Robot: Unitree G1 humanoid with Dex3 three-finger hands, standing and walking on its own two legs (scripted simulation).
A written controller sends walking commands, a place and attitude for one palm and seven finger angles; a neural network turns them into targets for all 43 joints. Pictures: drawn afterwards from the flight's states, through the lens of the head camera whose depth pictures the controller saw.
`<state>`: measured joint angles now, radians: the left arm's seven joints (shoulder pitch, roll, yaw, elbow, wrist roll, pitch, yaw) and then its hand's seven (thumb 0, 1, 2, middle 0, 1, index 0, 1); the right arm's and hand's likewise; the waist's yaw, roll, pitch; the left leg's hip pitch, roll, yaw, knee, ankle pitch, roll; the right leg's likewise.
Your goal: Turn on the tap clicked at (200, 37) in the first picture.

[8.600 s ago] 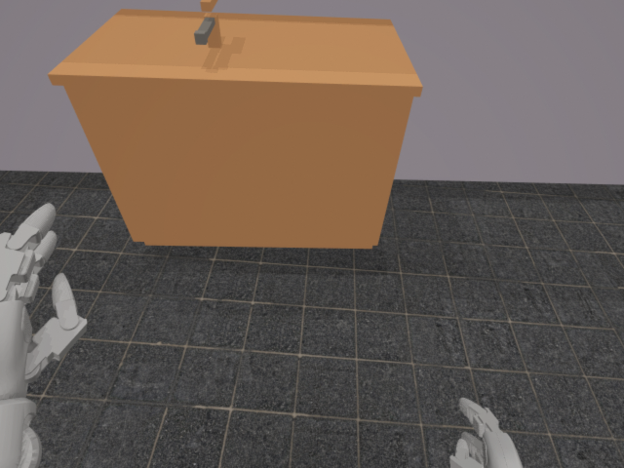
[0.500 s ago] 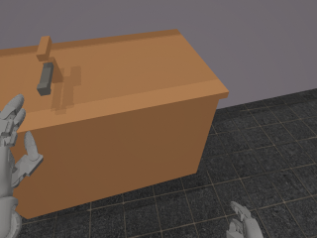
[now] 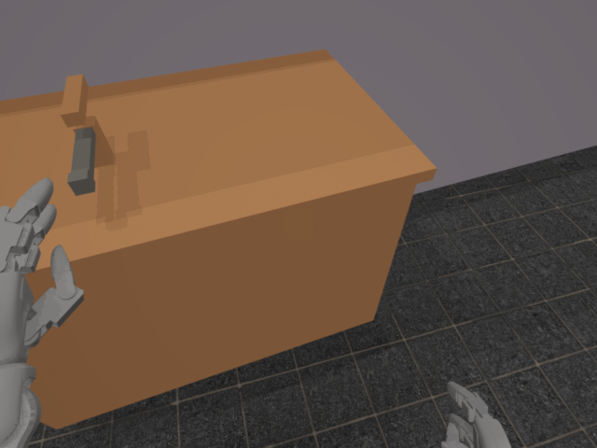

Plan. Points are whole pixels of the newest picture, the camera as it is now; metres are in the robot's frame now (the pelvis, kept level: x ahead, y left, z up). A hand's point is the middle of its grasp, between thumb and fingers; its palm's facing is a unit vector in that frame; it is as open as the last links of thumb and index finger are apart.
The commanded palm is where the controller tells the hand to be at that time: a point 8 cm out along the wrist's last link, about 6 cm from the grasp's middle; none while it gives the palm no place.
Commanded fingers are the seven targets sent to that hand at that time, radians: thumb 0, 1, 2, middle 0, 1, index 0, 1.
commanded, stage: shuffle to correct the standing spot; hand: left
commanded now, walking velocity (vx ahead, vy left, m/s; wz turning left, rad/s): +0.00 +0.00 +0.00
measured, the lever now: (81, 182) +0.45 +0.38 +0.10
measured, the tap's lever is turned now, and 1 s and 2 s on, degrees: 0 0 0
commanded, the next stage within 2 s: come to a stop and stand still in 0.86 s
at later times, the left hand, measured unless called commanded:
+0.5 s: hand (75, 242) +0.30 +0.28 +0.15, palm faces +0.41 -0.83 -0.36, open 7.4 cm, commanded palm +0.23 +0.31 +0.18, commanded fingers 0.00 0.90 0.90 -0.20 -0.30 -0.20 -0.30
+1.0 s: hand (69, 202) +0.33 +0.30 +0.18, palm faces +0.35 -0.83 -0.44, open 7.4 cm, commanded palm +0.28 +0.34 +0.18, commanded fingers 0.00 0.90 0.90 -0.20 -0.30 -0.20 -0.30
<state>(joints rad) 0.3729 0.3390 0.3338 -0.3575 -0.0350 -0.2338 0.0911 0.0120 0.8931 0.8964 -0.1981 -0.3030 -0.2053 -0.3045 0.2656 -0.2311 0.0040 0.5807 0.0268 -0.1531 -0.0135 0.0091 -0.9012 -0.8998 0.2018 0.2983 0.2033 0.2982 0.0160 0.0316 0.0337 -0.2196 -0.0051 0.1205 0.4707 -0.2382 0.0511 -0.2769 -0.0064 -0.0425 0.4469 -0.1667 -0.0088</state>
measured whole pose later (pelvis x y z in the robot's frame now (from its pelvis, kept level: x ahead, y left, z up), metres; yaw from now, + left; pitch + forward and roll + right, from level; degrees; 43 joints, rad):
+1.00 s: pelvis +0.12 +0.06 +0.00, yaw +1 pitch -1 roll -2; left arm 0.48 0.39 0.40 -0.54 -0.03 -0.23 0.09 0.01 0.89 0.90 -0.21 -0.30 -0.21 -0.31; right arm 0.27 -0.15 0.03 0.57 0.01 -0.10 0.01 0.01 -0.90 -0.90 0.21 0.30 0.21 0.30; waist -0.03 0.00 0.05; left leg -0.16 -0.02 0.07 0.45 -0.28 0.08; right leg -0.53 -0.02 -0.11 0.89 -0.26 -0.01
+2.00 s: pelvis +0.11 +0.17 +0.00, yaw +0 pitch +1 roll -4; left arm 0.42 0.41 0.41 -0.51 -0.06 -0.24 0.09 0.01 0.89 0.90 -0.21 -0.30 -0.21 -0.31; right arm 0.20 -0.23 0.01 0.57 0.01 -0.12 0.03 0.01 -0.90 -0.90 0.21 0.30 0.21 0.30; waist 0.02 0.07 0.03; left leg -0.37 -0.08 0.03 0.55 -0.20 -0.02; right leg -0.11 0.04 -0.08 0.36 -0.25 -0.01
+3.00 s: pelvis +0.08 +0.29 -0.01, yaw +2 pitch -3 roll +0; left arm 0.41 0.31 0.33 -0.49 -0.02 -0.14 0.12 0.02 0.89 0.90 -0.20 -0.30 -0.21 -0.31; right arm 0.22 -0.22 -0.02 0.61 0.02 -0.13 -0.03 0.01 -0.90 -0.90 0.20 0.30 0.20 0.30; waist 0.03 -0.06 0.07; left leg -0.21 -0.01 0.04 0.56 -0.30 0.03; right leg -0.24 0.00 -0.07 0.56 -0.26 -0.03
